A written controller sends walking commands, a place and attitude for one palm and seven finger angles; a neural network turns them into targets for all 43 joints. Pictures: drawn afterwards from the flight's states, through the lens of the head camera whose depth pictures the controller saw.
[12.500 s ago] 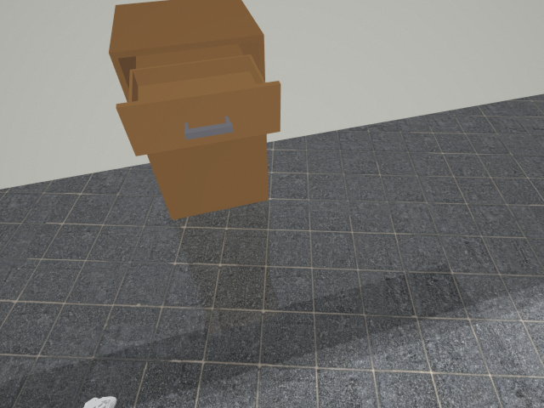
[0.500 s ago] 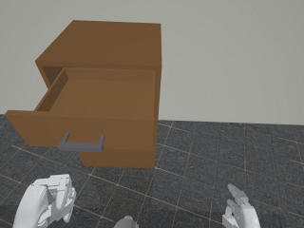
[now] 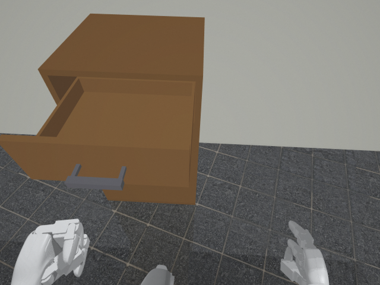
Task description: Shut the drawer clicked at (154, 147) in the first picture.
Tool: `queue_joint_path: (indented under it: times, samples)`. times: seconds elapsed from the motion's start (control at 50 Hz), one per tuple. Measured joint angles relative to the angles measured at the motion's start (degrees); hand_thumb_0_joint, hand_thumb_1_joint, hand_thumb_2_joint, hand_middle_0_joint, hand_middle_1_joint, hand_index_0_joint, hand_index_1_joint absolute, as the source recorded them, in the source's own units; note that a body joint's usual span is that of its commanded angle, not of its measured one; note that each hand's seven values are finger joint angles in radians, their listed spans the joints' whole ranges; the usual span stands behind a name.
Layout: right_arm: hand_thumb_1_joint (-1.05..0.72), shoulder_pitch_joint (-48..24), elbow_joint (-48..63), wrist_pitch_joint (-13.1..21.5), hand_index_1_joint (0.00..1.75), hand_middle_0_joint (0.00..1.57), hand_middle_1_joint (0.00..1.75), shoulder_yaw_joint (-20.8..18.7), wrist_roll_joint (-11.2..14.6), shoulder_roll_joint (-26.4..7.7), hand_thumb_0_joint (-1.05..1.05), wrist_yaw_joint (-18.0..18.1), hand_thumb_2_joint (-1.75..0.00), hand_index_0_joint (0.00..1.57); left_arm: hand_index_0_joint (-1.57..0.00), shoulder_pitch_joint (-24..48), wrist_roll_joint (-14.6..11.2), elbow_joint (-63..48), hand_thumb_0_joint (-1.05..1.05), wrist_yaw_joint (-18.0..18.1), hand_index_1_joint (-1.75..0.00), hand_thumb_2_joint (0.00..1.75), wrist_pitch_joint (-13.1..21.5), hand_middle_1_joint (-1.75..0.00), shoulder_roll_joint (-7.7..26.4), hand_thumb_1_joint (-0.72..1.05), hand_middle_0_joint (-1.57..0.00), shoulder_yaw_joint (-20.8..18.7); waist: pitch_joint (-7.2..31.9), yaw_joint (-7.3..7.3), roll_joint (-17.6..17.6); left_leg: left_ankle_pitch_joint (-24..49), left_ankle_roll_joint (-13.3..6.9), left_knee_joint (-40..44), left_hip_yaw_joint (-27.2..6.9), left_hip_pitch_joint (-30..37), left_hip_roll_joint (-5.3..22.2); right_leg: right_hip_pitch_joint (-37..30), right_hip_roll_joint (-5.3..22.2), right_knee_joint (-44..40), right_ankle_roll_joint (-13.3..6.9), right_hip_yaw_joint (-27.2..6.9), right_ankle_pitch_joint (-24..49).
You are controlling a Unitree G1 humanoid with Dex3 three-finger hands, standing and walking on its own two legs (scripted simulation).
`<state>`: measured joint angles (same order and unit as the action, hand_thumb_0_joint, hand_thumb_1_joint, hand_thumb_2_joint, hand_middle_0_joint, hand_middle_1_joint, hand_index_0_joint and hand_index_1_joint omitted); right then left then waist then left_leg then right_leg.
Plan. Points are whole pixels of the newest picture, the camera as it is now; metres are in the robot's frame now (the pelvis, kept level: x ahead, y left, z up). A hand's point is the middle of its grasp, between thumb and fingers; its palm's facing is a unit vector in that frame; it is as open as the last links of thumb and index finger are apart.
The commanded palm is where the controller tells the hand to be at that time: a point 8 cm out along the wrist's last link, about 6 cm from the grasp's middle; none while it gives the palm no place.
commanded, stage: bring the fist close to the handle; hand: left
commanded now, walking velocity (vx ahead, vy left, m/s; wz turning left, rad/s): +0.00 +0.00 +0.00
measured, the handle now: (97, 176) +0.35 +0.26 +0.00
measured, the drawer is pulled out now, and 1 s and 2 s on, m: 0.26 0.26 0.24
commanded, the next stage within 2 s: push the drawer shut in 1.14 s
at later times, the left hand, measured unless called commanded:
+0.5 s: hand (94, 239) +0.20 +0.20 +0.03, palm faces +0.00 -1.00 -0.04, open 3.2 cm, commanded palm +0.18 +0.26 +0.03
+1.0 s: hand (99, 230) +0.22 +0.21 +0.01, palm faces +0.02 -1.00 -0.06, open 3.2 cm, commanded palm +0.21 +0.26 +0.01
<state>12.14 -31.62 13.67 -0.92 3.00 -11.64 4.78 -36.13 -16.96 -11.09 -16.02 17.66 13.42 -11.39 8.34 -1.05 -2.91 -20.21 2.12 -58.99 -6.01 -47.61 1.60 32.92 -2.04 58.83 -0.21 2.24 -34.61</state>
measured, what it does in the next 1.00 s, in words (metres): stands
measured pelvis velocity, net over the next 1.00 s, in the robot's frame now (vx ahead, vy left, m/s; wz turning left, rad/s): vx -0.02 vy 0.02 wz -0.05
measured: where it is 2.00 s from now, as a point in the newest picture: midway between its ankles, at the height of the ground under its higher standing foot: outside the picture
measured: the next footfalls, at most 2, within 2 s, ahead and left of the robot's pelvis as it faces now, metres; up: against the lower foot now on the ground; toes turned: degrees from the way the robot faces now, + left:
none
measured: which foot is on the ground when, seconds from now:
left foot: down 0.00-1.00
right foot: down 0.00-1.00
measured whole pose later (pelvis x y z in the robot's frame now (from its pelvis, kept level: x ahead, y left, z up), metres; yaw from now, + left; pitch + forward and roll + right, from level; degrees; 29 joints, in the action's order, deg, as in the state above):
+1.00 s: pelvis -0.02 +0.02 -0.05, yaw -3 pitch +16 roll -5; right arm 12.6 -29.6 5.4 0.6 1.2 -11.7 3.0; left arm -22.1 -13.2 -4.3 -8.0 19.2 14.4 -9.5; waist 10.5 1.7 -2.5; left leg -22.8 0.9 -71.8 -5.4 -65.7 2.2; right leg 50.7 -2.8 71.9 1.5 1.1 -37.7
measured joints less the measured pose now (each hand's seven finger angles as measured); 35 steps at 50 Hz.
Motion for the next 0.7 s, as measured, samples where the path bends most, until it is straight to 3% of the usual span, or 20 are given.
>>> queue_joint_path:
  times: [0.28, 0.38, 0.5, 0.7]
  samples:
    - [-0.90, -0.8, -1.1, -3.1, 0.30, 0.20, 0.30, -0.7, -0.8, 0.5, 0.01, -0.4, -0.90, 0.20, -1.40, 4.9, -0.4, 5.3, 0.01, -0.8, -1.60, 0.90, 1.4, -1.60, 0.3, 0.90, -1.40, -2.3, 1.0, 0.86, 0.7, -1.8, -0.2, -4.0, 0.6, -5.6, 0.3, 5.6, -0.2, 3.7, 0.4, -0.7, -1.7]
    - [-0.90, -0.8, -1.0, -3.0, 0.30, 0.20, 0.30, -0.7, -1.2, 0.0, 0.01, -0.6, -0.90, 0.20, -1.40, 6.0, -0.2, 6.0, 0.01, -0.5, -1.60, 0.90, 3.2, -1.60, -0.1, 0.90, -1.40, -1.2, 1.0, 1.09, 0.5, -2.3, -0.5, -6.2, 0.5, -8.5, 0.2, 8.2, -0.2, 5.8, 0.8, -0.7, -2.3]
    - [-0.90, -1.2, -0.5, -3.6, 0.30, 0.20, 0.30, -0.5, -1.6, 0.1, 0.01, -0.8, -0.90, 0.20, -1.40, 8.2, 1.1, 6.0, 0.01, 1.1, -1.60, 0.90, 4.5, -1.60, -0.7, 0.90, -1.40, 0.9, 1.3, 1.37, 0.7, -2.7, -0.9, -8.9, 0.8, -12.2, 0.2, 11.9, -0.2, 8.8, 1.2, -1.0, -2.9]
    - [-0.90, -1.3, 0.9, -5.5, 0.30, 0.20, 0.30, 1.1, -2.0, 0.2, 0.01, -1.3, -0.90, 0.20, -1.40, 13.5, 3.0, 8.0, 0.01, 5.0, -1.60, 0.90, 3.9, -1.60, 0.0, 0.90, -1.40, 1.7, 1.7, 1.95, 0.7, -2.8, -1.2, -12.6, 0.5, -17.3, 0.1, 16.9, -0.3, 12.8, 1.6, -0.9, -3.5]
